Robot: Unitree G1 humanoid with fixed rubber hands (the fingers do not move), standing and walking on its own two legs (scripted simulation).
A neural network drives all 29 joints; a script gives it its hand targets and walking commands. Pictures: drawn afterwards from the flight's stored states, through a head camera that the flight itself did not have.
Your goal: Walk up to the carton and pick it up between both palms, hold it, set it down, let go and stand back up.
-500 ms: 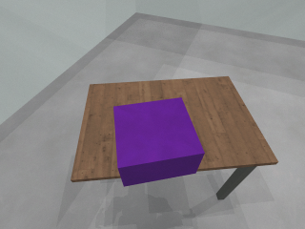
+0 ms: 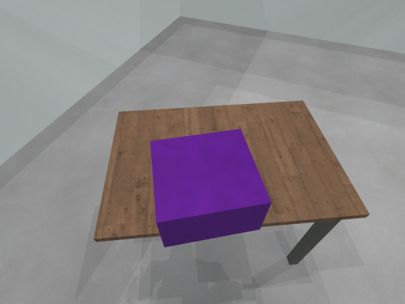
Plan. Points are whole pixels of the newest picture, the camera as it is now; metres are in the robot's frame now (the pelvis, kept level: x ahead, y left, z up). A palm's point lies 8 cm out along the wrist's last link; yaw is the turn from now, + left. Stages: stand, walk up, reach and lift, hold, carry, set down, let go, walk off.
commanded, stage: stand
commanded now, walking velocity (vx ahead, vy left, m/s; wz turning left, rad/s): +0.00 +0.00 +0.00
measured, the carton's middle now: (204, 184) +0.44 +0.02 -0.12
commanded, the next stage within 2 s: none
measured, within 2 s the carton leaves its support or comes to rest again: neither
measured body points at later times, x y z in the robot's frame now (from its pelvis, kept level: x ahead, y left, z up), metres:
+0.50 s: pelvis +0.00 +0.00 +0.00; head +0.01 +0.00 +0.45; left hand +0.07 +0.28 -0.14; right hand +0.07 -0.29 -0.14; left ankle -0.02 +0.09 -0.75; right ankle +0.00 -0.14 -0.75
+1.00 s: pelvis +0.00 +0.00 +0.00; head +0.01 +0.00 +0.45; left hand +0.07 +0.28 -0.14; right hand +0.07 -0.29 -0.13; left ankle -0.02 +0.09 -0.75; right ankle +0.00 -0.14 -0.75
